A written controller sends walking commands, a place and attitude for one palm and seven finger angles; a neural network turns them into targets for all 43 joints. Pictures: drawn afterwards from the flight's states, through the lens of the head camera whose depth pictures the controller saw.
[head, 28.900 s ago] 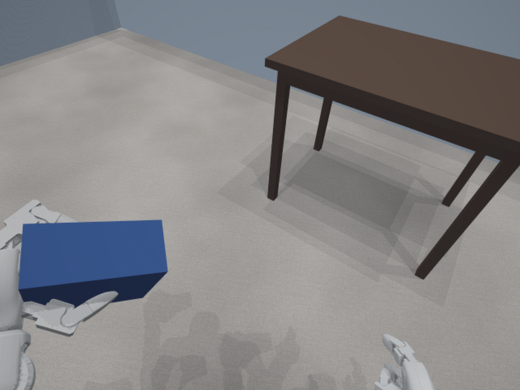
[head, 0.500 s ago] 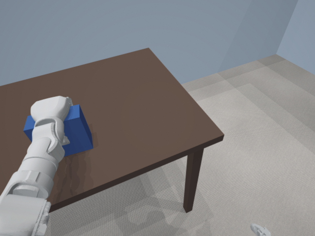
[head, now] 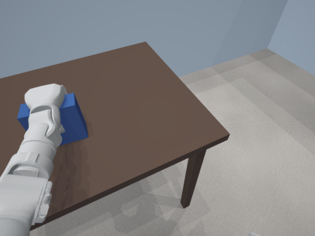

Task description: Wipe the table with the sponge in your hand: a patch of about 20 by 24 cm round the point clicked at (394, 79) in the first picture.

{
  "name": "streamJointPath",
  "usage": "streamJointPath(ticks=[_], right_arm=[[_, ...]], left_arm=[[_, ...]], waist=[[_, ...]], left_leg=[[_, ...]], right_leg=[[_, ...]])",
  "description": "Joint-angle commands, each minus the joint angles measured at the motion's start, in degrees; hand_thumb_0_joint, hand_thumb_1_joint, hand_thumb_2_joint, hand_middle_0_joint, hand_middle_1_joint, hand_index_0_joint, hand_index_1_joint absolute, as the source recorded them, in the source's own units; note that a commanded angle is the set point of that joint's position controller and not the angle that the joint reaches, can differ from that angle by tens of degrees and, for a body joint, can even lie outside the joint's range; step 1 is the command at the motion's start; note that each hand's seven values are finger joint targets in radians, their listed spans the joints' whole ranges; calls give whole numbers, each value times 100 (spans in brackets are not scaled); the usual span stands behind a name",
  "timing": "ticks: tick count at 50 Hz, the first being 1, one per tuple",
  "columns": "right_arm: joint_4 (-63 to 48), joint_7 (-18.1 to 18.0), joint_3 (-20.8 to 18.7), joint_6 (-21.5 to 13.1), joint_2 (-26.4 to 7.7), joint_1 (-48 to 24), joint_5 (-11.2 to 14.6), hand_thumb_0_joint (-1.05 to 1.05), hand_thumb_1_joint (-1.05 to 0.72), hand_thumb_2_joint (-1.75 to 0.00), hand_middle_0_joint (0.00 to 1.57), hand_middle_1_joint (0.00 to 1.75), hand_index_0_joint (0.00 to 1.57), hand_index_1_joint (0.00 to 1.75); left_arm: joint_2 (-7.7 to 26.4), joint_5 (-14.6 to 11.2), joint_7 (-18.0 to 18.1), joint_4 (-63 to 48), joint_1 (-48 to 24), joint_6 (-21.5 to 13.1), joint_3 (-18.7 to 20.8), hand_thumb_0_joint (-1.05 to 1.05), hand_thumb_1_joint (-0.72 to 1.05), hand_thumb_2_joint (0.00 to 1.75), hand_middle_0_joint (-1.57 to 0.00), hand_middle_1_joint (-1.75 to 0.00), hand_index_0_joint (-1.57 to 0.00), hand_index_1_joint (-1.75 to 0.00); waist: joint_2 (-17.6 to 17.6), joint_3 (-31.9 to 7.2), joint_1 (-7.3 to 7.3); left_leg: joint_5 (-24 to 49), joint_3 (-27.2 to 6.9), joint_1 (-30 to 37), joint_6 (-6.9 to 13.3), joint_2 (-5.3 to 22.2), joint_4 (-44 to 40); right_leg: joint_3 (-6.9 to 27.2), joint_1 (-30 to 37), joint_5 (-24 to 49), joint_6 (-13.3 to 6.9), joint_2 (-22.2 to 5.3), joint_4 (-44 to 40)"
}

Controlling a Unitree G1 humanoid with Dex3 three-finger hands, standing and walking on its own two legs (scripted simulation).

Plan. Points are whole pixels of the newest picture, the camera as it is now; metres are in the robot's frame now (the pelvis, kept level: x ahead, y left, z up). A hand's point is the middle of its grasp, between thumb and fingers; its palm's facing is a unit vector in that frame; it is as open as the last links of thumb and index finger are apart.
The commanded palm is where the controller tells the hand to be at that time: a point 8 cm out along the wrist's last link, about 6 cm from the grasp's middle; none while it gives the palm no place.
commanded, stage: slide back across to the first lane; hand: left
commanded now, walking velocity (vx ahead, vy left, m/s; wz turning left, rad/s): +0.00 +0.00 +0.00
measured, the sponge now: (59, 127) +0.40 +0.30 +0.05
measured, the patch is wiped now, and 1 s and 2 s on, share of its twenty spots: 1.00 1.00 1.00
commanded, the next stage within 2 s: wipe back along the first lane in 0.64 s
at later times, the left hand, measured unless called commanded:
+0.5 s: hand (30, 114) +0.40 +0.36 +0.10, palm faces -0.05 -0.01 -1.00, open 10.0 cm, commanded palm +0.38 +0.35 +0.15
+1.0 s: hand (26, 123) +0.38 +0.36 +0.10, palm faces -0.03 -0.02 -1.00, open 10.0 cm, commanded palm +0.35 +0.34 +0.14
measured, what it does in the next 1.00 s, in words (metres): stands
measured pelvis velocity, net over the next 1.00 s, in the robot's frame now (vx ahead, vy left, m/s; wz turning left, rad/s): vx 0.04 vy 0.02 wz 0.02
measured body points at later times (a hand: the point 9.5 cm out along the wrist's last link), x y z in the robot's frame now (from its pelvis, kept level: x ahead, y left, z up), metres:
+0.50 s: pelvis +0.03 +0.02 +0.01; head +0.04 +0.01 +0.46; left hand +0.40 +0.36 +0.16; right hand +0.16 -0.23 -0.11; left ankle +0.03 +0.16 -0.73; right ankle +0.00 -0.13 -0.73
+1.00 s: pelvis +0.04 +0.02 +0.01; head +0.06 +0.00 +0.46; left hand +0.37 +0.36 +0.15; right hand +0.21 -0.22 -0.11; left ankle +0.03 +0.16 -0.73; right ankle +0.00 -0.13 -0.73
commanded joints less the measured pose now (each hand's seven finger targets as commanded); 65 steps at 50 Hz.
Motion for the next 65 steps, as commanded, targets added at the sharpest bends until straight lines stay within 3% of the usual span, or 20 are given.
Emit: streamJointPath(ticks=[1,3,5,6,8,10,15,18,22,30,32,35,38,40,44,45,48,50,54,65], right_arm=[[-642,-42,-251,-208,-832,-130,9,0,-90,-90,20,30,20,30],[-677,-25,-264,-198,-822,-121,3,0,-90,-90,20,30,20,30],[-787,-27,-263,-181,-804,-214,-16,0,-90,-90,20,30,20,30],[-802,-21,-286,-173,-810,-185,-13,0,-90,-90,20,30,20,30],[-851,9,-270,-166,-805,-266,12,0,-90,-90,20,30,20,30],[-914,3,-253,-173,-823,-412,23,0,-90,-90,20,30,20,30],[-955,-4,-219,-201,-822,-557,52,0,-90,-90,20,30,20,30],[-940,-14,-235,-207,-825,-486,46,0,-90,-90,20,30,20,30],[-1010,-14,-249,-214,-802,-478,38,0,-90,-90,20,30,20,30],[-1102,-55,-195,-170,-820,-624,26,0,-90,-90,20,30,20,30],[-1096,-44,-212,-167,-808,-598,19,0,-90,-90,20,30,20,30],[-1153,-33,-214,-157,-804,-642,-12,0,-90,-90,20,30,20,30],[-1132,-12,-230,-147,-797,-608,-6,0,-90,-90,20,30,20,30],[-1252,5,-234,-168,-756,-723,-6,0,-90,-90,20,30,20,30],[-1253,36,-242,-136,-772,-812,8,0,-90,-90,20,30,20,30],[-1266,19,-216,-145,-770,-889,22,0,-90,-90,20,30,20,30],[-1270,22,-200,-130,-780,-933,18,0,-90,-90,20,30,20,30],[-1278,16,-174,-141,-785,-1019,15,0,-90,-90,20,30,20,30],[-1245,12,-166,-113,-784,-1001,24,0,-90,-90,20,30,20,30],[-1470,64,-132,-130,-768,-1251,-7,0,-90,-90,20,30,20,30]], left_arm=[[1631,294,203,-420,-1916,137,273,0,10,130,-120,-160,-120,-160],[1757,280,205,-576,-1894,121,384,0,10,130,-120,-160,-120,-160],[2030,267,187,-847,-1586,85,703,0,10,130,-120,-160,-120,-160],[2004,251,189,-945,-1480,78,675,0,10,130,-120,-160,-120,-160],[1870,206,167,-1092,-1326,139,578,0,10,130,-120,-160,-120,-160],[2192,166,134,-1379,-1214,162,876,0,10,130,-120,-160,-120,-160],[2308,149,-17,-1739,-1202,322,863,0,10,130,-120,-160,-120,-160],[2110,193,-169,-1733,-1080,354,639,0,10,130,-120,-160,-120,-160],[1897,210,-378,-2213,-912,221,474,0,10,130,-120,-160,-120,-160],[2343,46,-553,-2627,-566,2,995,0,10,130,-120,-160,-120,-160],[2102,112,-549,-2689,-562,-13,757,0,10,130,-120,-160,-120,-160],[2313,120,-554,-2929,-304,-49,1029,0,10,130,-120,-160,-120,-160],[1956,108,-541,-2976,-299,-25,740,0,10,130,-120,-160,-120,-160],[1846,-22,-545,-3330,103,-33,814,0,10,130,-120,-160,-120,-160],[1441,-197,-527,-3452,604,125,578,0,10,130,-120,-160,-120,-160],[1586,-254,-534,-3451,663,145,767,0,10,130,-120,-160,-120,-160],[1357,-216,-544,-3529,770,280,489,0,10,130,-120,-160,-120,-160],[1610,-184,-558,-3598,858,322,732,0,10,130,-120,-160,-120,-160],[1386,-133,-630,-3497,947,463,450,0,10,130,-120,-160,-120,-160],[1451,-307,-761,-4135,2247,445,787,0,10,130,-120,-160,-120,-160]], waist=[[-377,-1122,-38],[-350,-1390,18],[-219,-1741,243],[-272,-1793,210],[-313,-1561,198],[-203,-1534,334],[59,-1237,327],[-56,-1153,234],[148,-1402,207],[75,-1212,297],[192,-1189,237],[269,-1474,362],[193,-1421,267],[170,-1691,380],[-148,-1481,334],[-193,-1399,372],[-159,-1210,338],[-198,-1179,412],[-199,-935,330],[-273,-913,535]], left_leg=[[393,429,802,435,-438,-374],[568,454,901,443,-432,-341],[953,429,996,437,-444,-363],[1041,458,1067,451,-449,-322],[994,487,1042,450,-447,-371],[1067,432,1067,445,-447,-480],[1069,400,1247,454,-467,-588],[1066,395,1366,467,-466,-560],[1499,346,1702,474,-446,-473],[1824,282,1671,458,-466,-494],[1894,296,1777,458,-465,-450],[2293,273,1845,450,-474,-400],[2330,267,1910,451,-460,-338],[2706,237,2007,456,-447,-323],[2340,292,1916,466,-470,-317],[2278,259,1830,455,-460,-378],[2038,292,1799,464,-502,-397],[2022,261,1735,474,-506,-430],[1700,307,1686,475,-522,-433],[1823,342,1558,473,-520,-381]], right_leg=[[-241,204,657,-276,238,-663],[-241,383,845,-274,233,-636],[-248,720,1244,-330,239,-586],[-262,815,1382,-307,240,-555],[-299,768,1340,-287,240,-620],[-306,869,1303,-329,242,-671],[-349,788,1092,-361,262,-774],[-398,719,1077,-350,274,-782],[-406,761,1426,-402,286,-727],[-396,931,1788,-432,264,-787],[-424,813,1785,-425,266,-734],[-379,1038,2116,-460,260,-713],[-433,906,2144,-439,271,-665],[-401,1122,2397,-442,263,-666],[-452,1099,2338,-377,257,-676],[-447,1148,2284,-395,261,-702],[-485,1073,2123,-380,262,-701],[-442,1166,2128,-404,254,-724],[-472,1022,1888,-381,247,-734],[-419,1320,2254,-363,223,-667]])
